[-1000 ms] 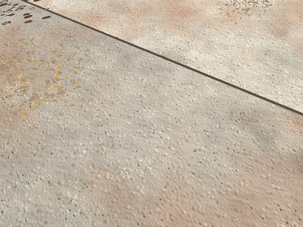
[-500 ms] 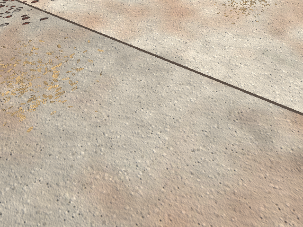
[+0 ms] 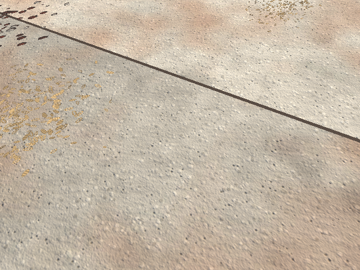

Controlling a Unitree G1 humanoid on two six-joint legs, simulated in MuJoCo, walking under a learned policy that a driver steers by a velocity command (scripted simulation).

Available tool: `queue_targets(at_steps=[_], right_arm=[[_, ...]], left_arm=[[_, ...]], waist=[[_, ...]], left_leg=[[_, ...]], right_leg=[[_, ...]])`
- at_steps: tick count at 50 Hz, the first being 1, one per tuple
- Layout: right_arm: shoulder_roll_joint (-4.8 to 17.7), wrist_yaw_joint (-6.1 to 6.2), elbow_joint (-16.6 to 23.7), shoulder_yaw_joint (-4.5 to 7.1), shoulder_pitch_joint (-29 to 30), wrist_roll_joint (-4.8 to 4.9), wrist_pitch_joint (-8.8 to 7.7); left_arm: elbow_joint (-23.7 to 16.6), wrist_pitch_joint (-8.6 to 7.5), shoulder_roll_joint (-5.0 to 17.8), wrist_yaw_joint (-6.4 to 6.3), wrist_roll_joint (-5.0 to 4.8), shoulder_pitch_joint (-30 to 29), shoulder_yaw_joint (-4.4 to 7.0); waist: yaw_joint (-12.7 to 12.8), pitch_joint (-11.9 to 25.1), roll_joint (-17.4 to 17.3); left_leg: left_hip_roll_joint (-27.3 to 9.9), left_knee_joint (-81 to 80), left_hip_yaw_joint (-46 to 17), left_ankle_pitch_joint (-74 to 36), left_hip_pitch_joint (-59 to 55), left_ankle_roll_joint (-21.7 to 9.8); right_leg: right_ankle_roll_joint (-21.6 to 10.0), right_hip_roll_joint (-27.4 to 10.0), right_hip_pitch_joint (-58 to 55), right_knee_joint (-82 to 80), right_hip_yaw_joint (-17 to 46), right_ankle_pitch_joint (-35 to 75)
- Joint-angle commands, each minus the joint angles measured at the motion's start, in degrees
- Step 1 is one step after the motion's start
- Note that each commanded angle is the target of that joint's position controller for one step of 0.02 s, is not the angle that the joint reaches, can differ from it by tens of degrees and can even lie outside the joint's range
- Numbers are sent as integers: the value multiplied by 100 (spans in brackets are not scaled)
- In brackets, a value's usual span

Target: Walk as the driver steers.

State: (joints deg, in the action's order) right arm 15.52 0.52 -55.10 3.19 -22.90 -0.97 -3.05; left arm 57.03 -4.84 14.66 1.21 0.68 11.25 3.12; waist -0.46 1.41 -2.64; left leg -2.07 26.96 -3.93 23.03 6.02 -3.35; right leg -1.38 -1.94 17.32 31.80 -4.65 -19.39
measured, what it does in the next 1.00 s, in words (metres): walks ahead, turning right: left foot, then right foot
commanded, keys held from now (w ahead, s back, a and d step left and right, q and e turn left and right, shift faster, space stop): w+shift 0.54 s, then w+e+shift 0.46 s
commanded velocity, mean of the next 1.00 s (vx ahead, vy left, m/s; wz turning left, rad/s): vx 0.92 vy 0.00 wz -0.26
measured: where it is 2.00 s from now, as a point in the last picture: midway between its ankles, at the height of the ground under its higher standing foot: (232, 117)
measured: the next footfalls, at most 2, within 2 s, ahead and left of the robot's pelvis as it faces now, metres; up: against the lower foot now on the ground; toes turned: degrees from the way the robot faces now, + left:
left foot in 0.48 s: +0.49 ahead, +0.07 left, +0.00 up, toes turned +4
right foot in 0.94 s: +0.92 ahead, -0.08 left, +0.00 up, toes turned -19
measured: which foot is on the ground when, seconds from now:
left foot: down 0.00-0.00, up 0.02-0.46, down 0.48-0.94, up 0.96-1.00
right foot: down 0.00-0.46, up 0.48-0.92, down 0.94-1.00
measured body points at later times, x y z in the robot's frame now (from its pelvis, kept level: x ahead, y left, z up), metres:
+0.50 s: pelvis +0.32 +0.00 -0.03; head +0.36 -0.01 +0.42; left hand +0.21 +0.24 -0.16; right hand +0.55 -0.23 -0.12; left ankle +0.46 +0.06 -0.74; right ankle +0.03 -0.11 -0.70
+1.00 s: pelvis +0.78 -0.03 -0.03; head +0.81 -0.03 +0.41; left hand +0.98 +0.18 -0.15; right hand +0.72 -0.28 -0.17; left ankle +0.55 +0.11 -0.59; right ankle +0.88 -0.06 -0.74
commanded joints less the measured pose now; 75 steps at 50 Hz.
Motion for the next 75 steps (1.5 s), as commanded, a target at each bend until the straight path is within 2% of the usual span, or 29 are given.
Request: queue_targets(at_steps=[1, 2, 4, 6, 12, 19, 22, 24, 25, 26, 27, 30, 35, 41, 45, 47, 48, 49, 50, 52, 55, 63, 65, 67, 68, 69, 70, 72, 75], right_arm=[[-233, -69, 882, -79, 1519, -175, -189], [-262, -144, 1105, -92, 1440, -81, -239], [270, -276, 1041, -16, 1356, -129, -243], [329, -375, 881, 7, 1097, -260, -143], [208, -419, 1346, -86, 2449, -124, 70], [106, -376, 1722, -201, 3276, -59, 38], [496, -217, 1362, -38, 1888, -67, -9], [1061, -47, 609, 219, -587, -134, -51], [1555, -31, 511, 347, -721, -324, -79], [1329, -133, 488, 342, -481, -156, -77], [1001, -153, 459, 285, 163, -156, -115], [158, -147, 330, 55, 639, -155, -297], [148, -175, 67, 1, 259, -12, -515], [316, 4, -96, -117, -441, 57, -585], [971, 347, 145, 19, -217, -29, -337], [1206, 319, 418, 150, 629, -140, -150], [610, 125, 682, 37, 996, -188, -248], [184, 90, 1290, -103, 493, 10, -359], [308, 47, 1508, -187, 784, -8, -502], [480, -30, 1492, -163, 1148, -135, -554], [353, -77, 1560, -250, 1158, -391, -165], [271, -137, 2377, -398, 2851, -97, -154], [505, -28, 2323, -313, 2453, -144, -228], [994, 97, 1961, -117, 918, -124, -351], [1170, 132, 1876, 47, 237, 191, -463], [1364, 87, 1963, 34, -71, -19, -404], [1436, 52, 1947, 160, 221, -15, -308], [602, 107, 2092, 13, 1135, -30, -173], [583, -28, 1790, 0, 1423, 33, -250]], left_arm=[[531, 42, 1005, -57, 322, 2977, 248], [419, 63, 901, -55, 293, 2239, 144], [-45, -13, 776, -20, 128, 953, 134], [-71, -112, 519, -29, 82, 858, 40], [211, -231, 335, -63, 11, 1814, -31], [294, -257, 473, -134, 4, 1968, -53], [326, -136, 914, -224, 140, 1918, 51], [163, -35, 830, -242, 166, 1620, 70], [-108, -96, -241, -48, -44, 2068, -137], [-206, -218, 267, -28, -99, 1756, -25], [-447, -234, 479, -61, -116, 1031, 39], [-461, -63, 103, 29, 40, 1011, -61], [-962, 254, -18, 191, 35, -6, -139], [-1508, 137, -15, 286, -18, -1318, -271], [-1143, 180, 586, 257, 54, 128, -92], [-475, 224, 1142, 113, -3, 2559, 244], [-401, 301, 1280, -1, -118, 2167, 356], [-621, 351, 1847, 13, 85, 1631, 452], [-763, 369, 1575, -47, 104, 1542, 454], [-696, 323, 883, -121, 91, 1110, 302], [-823, 56, 806, -161, -23, 833, 205], [-866, 5, 1224, -27, -110, 1524, 413], [-853, 65, 1278, -91, -98, 1605, 440], [-1060, 41, 1476, -120, -145, 1010, 489], [-1252, 130, 68, -174, -260, 1180, 101], [-1420, 147, -49, -200, -169, 1944, -30], [-1658, 195, 663, -203, -370, 2103, 77], [-1836, 395, 1106, -286, -360, 983, 210], [-2029, 514, 507, -268, -205, 940, 100]], waist=[[1539, 74, 2440], [895, -290, 1858], [249, -674, 447], [40, -477, 590], [309, -1039, 466], [276, -1048, 654], [-480, 0, 1186], [-1458, 1217, 854], [-737, 1690, -907], [-759, 1784, -761], [-496, 577, -357], [155, -231, 291], [211, -1049, 98], [-47, -1150, 159], [830, -70, -411], [2041, 799, -227], [1497, 385, 1170], [639, 1032, 1671], [794, 1215, 796], [212, -196, -470], [-271, -649, -510], [624, -525, 413], [504, -125, 535], [-455, 651, 659], [-608, 1822, -166], [-335, 2771, -1543], [-178, 3059, -1824], [-233, 1256, -455], [216, 202, -219]], left_leg=[[579, 3639, 313, 943, 4110, -439], [671, 4540, -546, 287, 4903, -548], [-294, 4628, -290, -1109, 4854, -425], [-511, 4244, 11, -1351, 4108, -128], [-428, 3070, 641, -2060, 4556, 181], [27, 846, 1235, -2181, 3233, -307], [686, 870, 1331, -1265, 1366, -628], [-24, 636, 359, -143, -1701, -859], [-1726, -202, -2754, 2363, -3160, -1332], [-1882, -1431, -4661, 3000, -2952, -1346], [-1645, -1447, -3545, 2229, -2078, -1182], [-1193, -1775, -1401, 556, 178, -690], [-698, -2411, 567, -1327, 892, -64], [-560, -2360, 1840, -5718, -169, 316], [-969, 209, 1946, -9293, -1181, 501], [-814, 4000, 1777, -7707, -48, 351], [304, 6063, 1495, -748, 1989, 287], [585, 7550, 511, 727, 4009, 528], [367, 7207, -218, 323, 4689, 395], [-160, 5731, -199, -317, 4191, 291], [-530, 4596, -85, -224, 3219, 641], [95, 671, 558, -2848, 1993, 551], [495, 66, 467, -2666, 1231, 447], [200, -360, 144, -3373, -574, 319], [-1198, 512, -1058, -4586, -2718, -42], [-2671, 943, -2662, -6780, -3826, -554], [-3037, 328, -3689, -4963, -3581, -1111], [-2054, -158, -1870, -4292, -1720, -825], [-1493, -842, -957, -4729, 208, -949]], right_leg=[[-320, -1587, -3244, -1699, 2906, -2801], [-773, -2110, -2477, -2806, 5171, -4027], [-838, -1948, -1718, -2481, 3857, -2921], [-702, -1310, -1282, -2690, 2678, -1918], [-905, -868, -1501, -3173, 1368, 176], [-845, -1000, -2459, -3179, 353, 3979], [-689, -1211, -2807, -949, 139, 7727], [-613, -841, -1036, 2443, 82, 5785], [-446, 235, 1404, 4619, 352, 296], [-653, 473, 2159, 5258, 1200, -435], [-724, 54, 2634, 5277, 1060, 259], [-633, -460, 1748, 4500, 1078, 805], [-442, -555, 2313, 3578, 715, 1764], [-669, 60, 1791, 1047, -584, 3022], [-987, 871, 125, 623, -870, 2254], [-1525, 653, -2228, 171, -21, 1728], [-1671, 146, -3015, 425, 877, 1679], [-2879, -939, -4171, -24, 3677, 1685], [-3034, -1372, -4198, -1395, 5055, -293], [-2268, -1005, -2091, -2109, 4277, -535], [-2033, -313, -145, -2199, 3230, 381], [-1181, 333, -510, -1586, 2442, 3922], [-749, 469, -1017, -588, 2524, 5132], [-341, 713, -629, 1482, 2541, 4747], [-15, 875, 630, 3160, 2400, -14], [138, 1215, 1742, 4668, 1898, -2451], [329, 638, 2262, 5663, 1738, -1736], [562, 163, 2558, 5385, 1035, -897], [464, -88, 1897, 4411, 1028, -946]])
Keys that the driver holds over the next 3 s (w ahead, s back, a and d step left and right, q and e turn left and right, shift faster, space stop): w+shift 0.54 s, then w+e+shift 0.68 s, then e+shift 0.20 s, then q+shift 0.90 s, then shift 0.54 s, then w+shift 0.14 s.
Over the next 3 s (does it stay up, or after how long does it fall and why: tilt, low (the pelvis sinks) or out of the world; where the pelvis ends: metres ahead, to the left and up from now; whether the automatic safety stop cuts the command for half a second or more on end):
stays up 1.34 -0.18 0.00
